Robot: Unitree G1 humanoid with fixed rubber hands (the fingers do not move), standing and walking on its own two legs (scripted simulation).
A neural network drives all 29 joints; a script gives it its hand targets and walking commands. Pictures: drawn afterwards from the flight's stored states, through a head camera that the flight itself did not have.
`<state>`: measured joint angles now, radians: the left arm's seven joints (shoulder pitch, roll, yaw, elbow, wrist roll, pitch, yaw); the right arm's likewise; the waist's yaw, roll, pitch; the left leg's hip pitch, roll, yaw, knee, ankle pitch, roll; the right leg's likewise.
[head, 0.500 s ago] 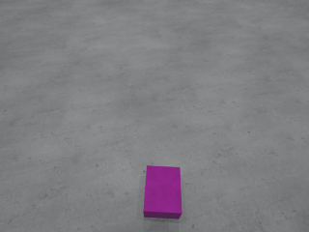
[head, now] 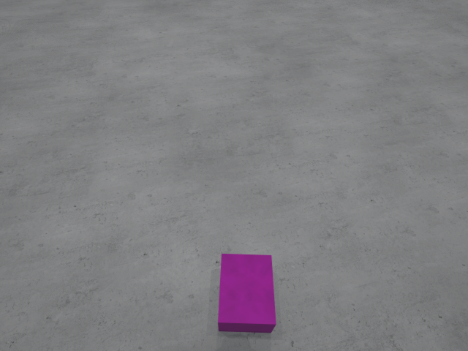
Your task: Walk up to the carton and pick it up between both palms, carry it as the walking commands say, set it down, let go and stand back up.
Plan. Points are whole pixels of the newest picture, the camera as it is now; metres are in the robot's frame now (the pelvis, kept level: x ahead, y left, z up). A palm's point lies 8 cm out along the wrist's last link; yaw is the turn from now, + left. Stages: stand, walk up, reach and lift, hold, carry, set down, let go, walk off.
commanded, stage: stand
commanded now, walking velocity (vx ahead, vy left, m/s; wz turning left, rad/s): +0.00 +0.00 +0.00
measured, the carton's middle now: (245, 292) +0.43 -0.05 -0.71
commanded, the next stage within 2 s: reach and lift in 0.10 s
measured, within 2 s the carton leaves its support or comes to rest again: neither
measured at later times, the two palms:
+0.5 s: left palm out of the picture +0.12 +0.19 -0.15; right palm out of the picture +0.12 -0.21 -0.15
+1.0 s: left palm (148, 323) +0.20 +0.18 -0.18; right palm (345, 324) +0.20 -0.23 -0.18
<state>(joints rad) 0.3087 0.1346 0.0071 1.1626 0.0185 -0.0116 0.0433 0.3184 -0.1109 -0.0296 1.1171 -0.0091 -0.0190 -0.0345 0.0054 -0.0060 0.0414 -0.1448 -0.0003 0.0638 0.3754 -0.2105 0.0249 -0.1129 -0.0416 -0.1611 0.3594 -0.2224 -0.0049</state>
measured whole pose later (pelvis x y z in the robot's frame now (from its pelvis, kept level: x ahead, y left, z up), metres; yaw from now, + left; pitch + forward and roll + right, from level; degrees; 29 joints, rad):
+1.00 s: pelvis -0.09 -0.01 -0.09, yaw -2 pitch +15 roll +1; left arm -0.32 0.13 0.13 0.54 -0.01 0.52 0.02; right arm -0.35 -0.20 -0.09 0.56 0.01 0.51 0.03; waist 0.01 -0.01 0.08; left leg -0.94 0.01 0.04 1.05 -0.37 0.01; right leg -0.94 0.01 -0.03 1.07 -0.39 -0.04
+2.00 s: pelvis -0.07 -0.01 -0.14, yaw -1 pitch +48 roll +2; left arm -0.99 0.15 0.36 0.81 0.03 0.10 0.05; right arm -1.06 -0.29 -0.34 0.92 -0.05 0.09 0.05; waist 0.02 0.00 -0.12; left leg -1.63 -0.02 0.01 1.12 -0.33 -0.01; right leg -1.64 0.03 0.01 1.15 -0.36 -0.03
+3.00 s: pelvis -0.12 -0.01 -0.39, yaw +0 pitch +41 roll +2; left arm -1.35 0.27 0.17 1.03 -0.16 0.08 0.14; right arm -1.40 -0.42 -0.14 1.11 0.17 0.06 -0.04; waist 0.01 0.02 0.25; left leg -2.26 -0.05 0.02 2.10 -0.55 -0.01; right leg -2.26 0.03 0.00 2.13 -0.58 -0.01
